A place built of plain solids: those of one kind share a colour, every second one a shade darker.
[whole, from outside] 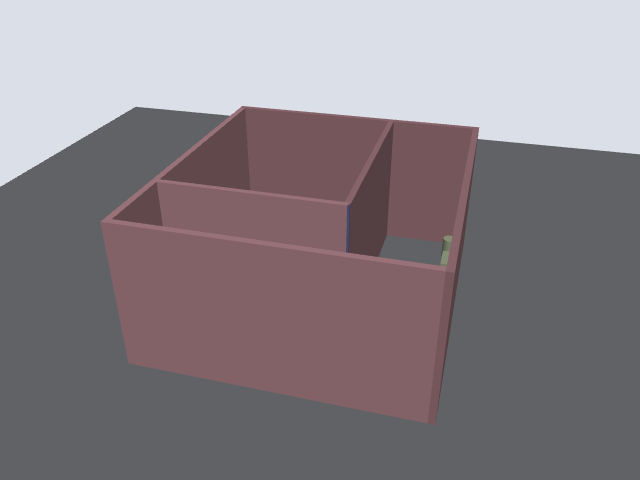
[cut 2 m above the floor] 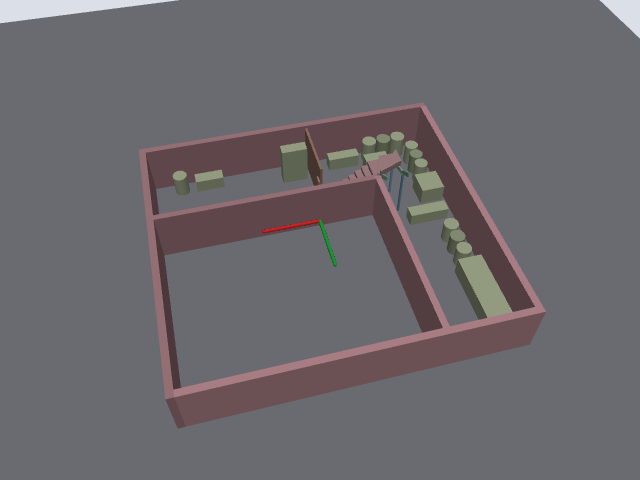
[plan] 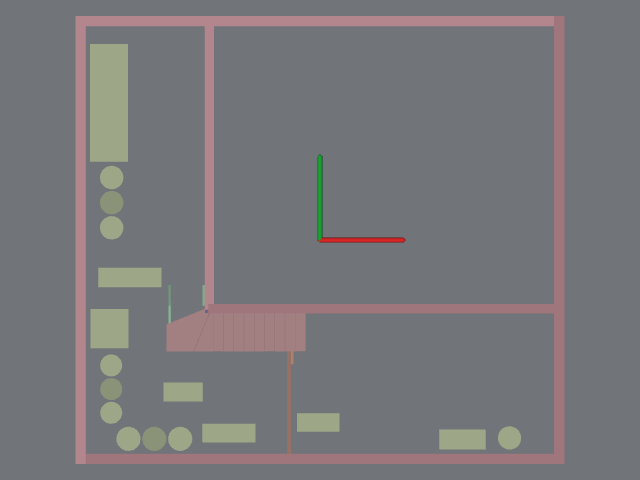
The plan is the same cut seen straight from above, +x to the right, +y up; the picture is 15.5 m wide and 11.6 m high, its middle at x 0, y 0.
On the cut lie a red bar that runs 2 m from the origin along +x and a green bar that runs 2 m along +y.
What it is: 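A barn, workshop or loft; a timber stair that turns on kite winders round a square newel, open at its outer side over a tall bay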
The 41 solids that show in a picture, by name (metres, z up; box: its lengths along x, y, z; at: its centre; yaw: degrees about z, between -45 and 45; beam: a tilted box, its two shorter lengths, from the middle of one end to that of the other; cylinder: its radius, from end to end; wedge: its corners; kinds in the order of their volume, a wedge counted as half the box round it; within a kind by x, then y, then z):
{
 "wall_1": {"box": [0.25, 10.83, 5.76], "at": [-5.78, 0.0, 2.83]},
 "wall_2": {"box": [0.23, 6.87, 5.76], "at": [-2.67, 1.75, 2.83]},
 "wall_3": {"box": [11.81, 0.25, 5.76], "at": [0.0, -5.29, 2.83]},
 "wall_4": {"box": [11.81, 0.25, 5.76], "at": [0.0, 5.29, 2.83]},
 "wall_5": {"box": [8.38, 0.23, 5.76], "at": [1.49, -1.66, 2.83]},
 "wall_6": {"box": [0.25, 10.83, 5.76], "at": [5.78, 0.0, 2.83]},
 "piece_1": {"box": [0.92, 2.85, 0.77], "at": [-5.1, 3.31, 0.34]},
 "piece_2": {"box": [0.92, 0.95, 0.77], "at": [-5.09, -2.14, 0.34]},
 "piece_3": {"cylinder": 0.27, "from": [-5.05, -4.18, 0.0], "to": [-5.05, -4.18, 0.9]},
 "piece_4": {"cylinder": 0.27, "from": [-5.05, -3.6, 0.0], "to": [-5.05, -3.6, 0.9]},
 "piece_5": {"cylinder": 0.27, "from": [-5.05, -3.03, 0.0], "to": [-5.05, -3.03, 0.9]},
 "piece_6": {"cylinder": 0.28, "from": [-5.03, 0.3, 0.0], "to": [-5.03, 0.3, 0.8]},
 "piece_7": {"cylinder": 0.28, "from": [-5.03, 0.9, 0.0], "to": [-5.03, 0.9, 0.8]},
 "piece_8": {"cylinder": 0.28, "from": [-5.03, 1.51, 0.0], "to": [-5.03, 1.51, 0.8]},
 "piece_9": {"cylinder": 0.29, "from": [-4.63, -4.81, 0.0], "to": [-4.63, -4.81, 0.93]},
 "piece_10": {"box": [1.53, 0.48, 0.57], "at": [-4.59, -0.91, 0.24]},
 "piece_11": {"cylinder": 0.29, "from": [-4.0, -4.81, 0.0], "to": [-4.0, -4.81, 0.93]},
 "piece_12": {"cylinder": 0.29, "from": [-3.38, -4.81, 0.0], "to": [-3.38, -4.81, 0.93]},
 "piece_13": {"box": [0.95, 0.46, 1.13], "at": [-3.31, -3.67, 0.52]},
 "piece_14": {"box": [1.29, 0.45, 0.62], "at": [-2.2, -4.67, 0.26]},
 "piece_15": {"box": [1.03, 0.45, 1.7], "at": [-0.04, -4.41, 0.8]},
 "piece_16": {"box": [1.13, 0.48, 0.59], "at": [3.44, -4.82, 0.24]},
 "piece_17": {"cylinder": 0.28, "from": [4.58, -4.78, 0.0], "to": [4.58, -4.78, 0.87]},
 "tread_1": {"wedge": [[-3.71, -2.69, 1.8], [-3.71, -2.69, 2.04], [-3.05, -2.69, 1.8], [-3.05, -2.69, 2.04], [-2.78, -1.76, 1.8], [-2.78, -1.76, 2.04], [-2.68, -1.76, 1.8], [-2.68, -1.76, 2.04]]},
 "tread_2": {"wedge": [[-3.71, -2.69, 1.99], [-3.71, -2.69, 2.23], [-3.71, -2.04, 1.99], [-3.71, -2.04, 2.23], [-2.78, -1.77, 1.99], [-2.78, -1.77, 2.23], [-2.78, -1.66, 1.99], [-2.78, -1.66, 2.23]]},
 "tread_3": {"wedge": [[-3.06, -2.69, 1.62], [-3.06, -2.69, 1.85], [-2.68, -1.76, 1.62], [-2.68, -1.76, 1.85], [-2.59, -2.69, 1.62], [-2.59, -2.69, 1.85], [-2.59, -1.76, 1.62], [-2.59, -1.76, 1.85]]},
 "tread_4": {"box": [0.25, 0.93, 0.24], "at": [-2.47, -2.23, 1.55]},
 "tread_5": {"box": [0.25, 0.93, 0.24], "at": [-2.22, -2.23, 1.36]},
 "tread_6": {"box": [0.25, 0.93, 0.24], "at": [-1.97, -2.23, 1.18]},
 "tread_7": {"box": [0.25, 0.93, 0.24], "at": [-1.72, -2.23, 0.99]},
 "tread_8": {"box": [0.25, 0.93, 0.24], "at": [-1.47, -2.23, 0.81]},
 "tread_9": {"box": [0.25, 0.93, 0.24], "at": [-1.22, -2.23, 0.62]},
 "tread_10": {"box": [0.25, 0.93, 0.24], "at": [-0.97, -2.23, 0.44]},
 "tread_11": {"box": [0.25, 0.93, 0.24], "at": [-0.72, -2.23, 0.25]},
 "tread_12": {"box": [0.25, 0.93, 0.24], "at": [-0.48, -2.23, 0.07]},
 "part_1": {"box": [0.1, 2.5, 1.93], "at": [-0.75, -3.93, 0.91]},
 "newel_1": {"box": [0.09, 0.09, 5.76], "at": [-2.74, -1.73, 2.83]},
 "post_1": {"box": [0.08, 0.08, 1.85], "at": [-3.62, -2.61, 0.88]},
 "post_2": {"box": [0.08, 0.08, 2.22], "at": [-3.62, -1.55, 1.06]},
 "carriage_1": {"wedge": [[-3.66, -1.59, 1.96], [-3.66, -1.59, 2.16], [-3.66, -1.09, 2.27], [-3.66, -1.09, 2.47], [-3.61, -1.59, 1.96], [-3.61, -1.59, 2.16], [-3.61, -1.09, 2.27], [-3.61, -1.09, 2.47]]},
 "carriage_2": {"wedge": [[-2.84, -1.59, 1.96], [-2.84, -1.59, 2.16], [-2.84, -1.09, 2.27], [-2.84, -1.09, 2.47], [-2.79, -1.59, 1.96], [-2.79, -1.59, 2.16], [-2.79, -1.09, 2.27], [-2.79, -1.09, 2.47]]}
}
